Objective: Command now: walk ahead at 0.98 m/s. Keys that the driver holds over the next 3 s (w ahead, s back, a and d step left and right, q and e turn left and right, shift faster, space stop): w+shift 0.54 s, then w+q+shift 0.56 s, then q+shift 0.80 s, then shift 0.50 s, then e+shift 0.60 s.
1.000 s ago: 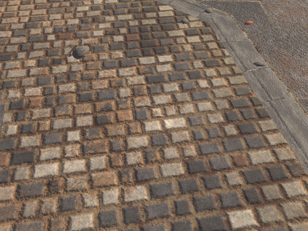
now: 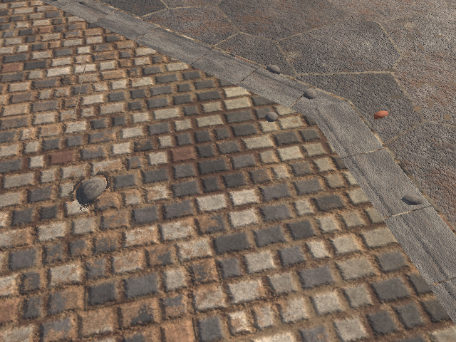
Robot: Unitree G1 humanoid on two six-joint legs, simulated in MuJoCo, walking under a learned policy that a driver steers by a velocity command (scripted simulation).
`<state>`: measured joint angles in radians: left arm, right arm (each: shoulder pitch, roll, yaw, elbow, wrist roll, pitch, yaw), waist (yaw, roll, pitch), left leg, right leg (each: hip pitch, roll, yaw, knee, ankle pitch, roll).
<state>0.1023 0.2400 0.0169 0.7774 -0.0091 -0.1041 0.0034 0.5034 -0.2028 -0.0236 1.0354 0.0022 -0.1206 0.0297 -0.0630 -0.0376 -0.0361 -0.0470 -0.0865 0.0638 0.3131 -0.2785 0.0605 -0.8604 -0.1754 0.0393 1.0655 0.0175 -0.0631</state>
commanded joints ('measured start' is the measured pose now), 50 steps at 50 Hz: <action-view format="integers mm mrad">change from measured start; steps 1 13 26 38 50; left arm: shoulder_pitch -85 510 338 431 -147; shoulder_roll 32 200 97 -3 58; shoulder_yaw -1 80 26 -8 4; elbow -63 59 113 38 -226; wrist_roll -2 6 -2 39 39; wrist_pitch -20 -19 -45 -15 -61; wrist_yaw -14 -41 -16 -8 1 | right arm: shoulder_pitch -68 44 -506 15 -135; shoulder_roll -131 -86 -84 -378 -173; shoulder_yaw -11 19 14 -114 -61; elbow -90 -119 -329 -268 -302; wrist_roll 14 45 2 33 30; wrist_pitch -31 -25 2 32 20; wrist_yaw -25 -7 -12 26 -34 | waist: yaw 33 237 102 -44 30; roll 33 -257 34 399 64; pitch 173 -430 176 -330 151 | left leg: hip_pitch -251 -662 -660 602 -417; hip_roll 218 39 231 346 52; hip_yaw -122 -255 -57 -747 -420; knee -264 1195 489 182 -128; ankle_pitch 158 -142 494 -154 170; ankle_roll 143 52 -20 421 217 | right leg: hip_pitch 153 1415 591 219 383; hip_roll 22 -177 58 247 142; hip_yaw -53 883 32 -55 12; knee -259 -810 -1009 502 -354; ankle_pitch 233 -855 -81 -288 32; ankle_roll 17 -280 -144 105 105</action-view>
